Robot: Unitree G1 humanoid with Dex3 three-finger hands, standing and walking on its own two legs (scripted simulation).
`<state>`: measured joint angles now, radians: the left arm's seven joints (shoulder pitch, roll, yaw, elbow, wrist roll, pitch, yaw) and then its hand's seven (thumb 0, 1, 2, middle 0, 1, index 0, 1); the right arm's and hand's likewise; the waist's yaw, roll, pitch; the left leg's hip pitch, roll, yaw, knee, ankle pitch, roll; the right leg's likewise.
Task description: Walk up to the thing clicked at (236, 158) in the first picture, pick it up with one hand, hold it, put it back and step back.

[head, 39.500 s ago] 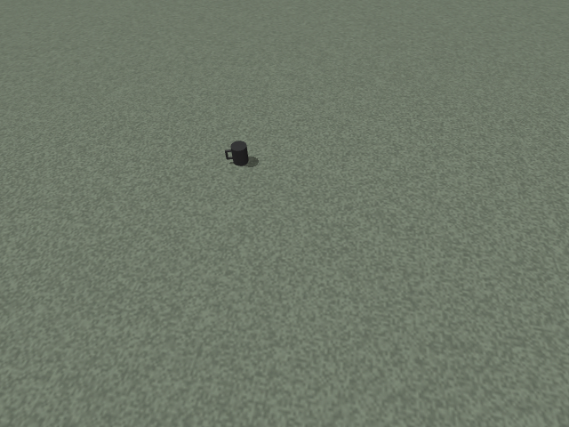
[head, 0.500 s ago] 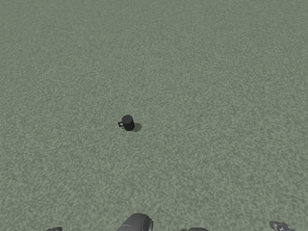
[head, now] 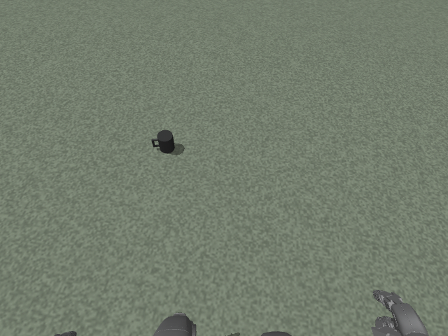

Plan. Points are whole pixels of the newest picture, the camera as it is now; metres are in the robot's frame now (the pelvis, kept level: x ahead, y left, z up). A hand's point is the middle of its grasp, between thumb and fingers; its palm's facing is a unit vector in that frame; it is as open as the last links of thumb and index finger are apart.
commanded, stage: step back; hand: left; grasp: from above
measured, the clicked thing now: (163, 142) +1.08 +0.33 -0.71
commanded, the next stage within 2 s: stand in 0.98 s
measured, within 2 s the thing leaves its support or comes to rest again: neither
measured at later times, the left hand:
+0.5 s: hand out of the picture +0.00 +0.27 -0.13, palm faces +0.07 -0.91 -0.40, open 7.4 cm
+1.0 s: hand out of the picture +0.08 +0.27 -0.14, palm faces +0.12 -0.91 -0.39, open 7.4 cm
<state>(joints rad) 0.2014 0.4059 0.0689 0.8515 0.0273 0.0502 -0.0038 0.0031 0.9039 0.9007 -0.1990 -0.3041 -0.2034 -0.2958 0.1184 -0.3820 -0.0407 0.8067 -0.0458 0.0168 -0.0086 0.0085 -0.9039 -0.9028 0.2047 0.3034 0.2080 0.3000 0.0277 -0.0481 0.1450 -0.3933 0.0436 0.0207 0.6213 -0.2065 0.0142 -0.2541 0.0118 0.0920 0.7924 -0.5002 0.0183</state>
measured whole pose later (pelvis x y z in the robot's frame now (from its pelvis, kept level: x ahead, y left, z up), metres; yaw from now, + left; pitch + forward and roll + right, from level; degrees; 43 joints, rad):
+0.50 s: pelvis -0.03 -0.01 +0.01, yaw +5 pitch -2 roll +0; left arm 0.22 0.40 0.06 0.95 0.03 0.01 -0.01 0.00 0.90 0.90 -0.20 -0.30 -0.20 -0.30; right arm 0.26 -0.35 -0.06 0.96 -0.04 -0.03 0.02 0.01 -0.91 -0.90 0.20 0.30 0.21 0.30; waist 0.01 -0.01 0.09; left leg -0.21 -0.03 -0.02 0.54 -0.29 0.03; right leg -0.33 -0.02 0.00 0.90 -0.52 -0.03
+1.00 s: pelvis +0.01 -0.01 +0.00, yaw +6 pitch -2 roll +1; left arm 0.10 0.37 0.05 0.99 0.02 -0.02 0.01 0.00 0.90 0.90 -0.20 -0.30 -0.21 -0.30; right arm 0.17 -0.36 -0.04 1.04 -0.03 0.01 0.00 0.01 -0.91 -0.90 0.20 0.30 0.20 0.30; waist 0.03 -0.01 0.11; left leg -0.23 -0.02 -0.01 0.61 -0.35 0.00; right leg -0.34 -0.08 -0.02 0.68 -0.30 0.02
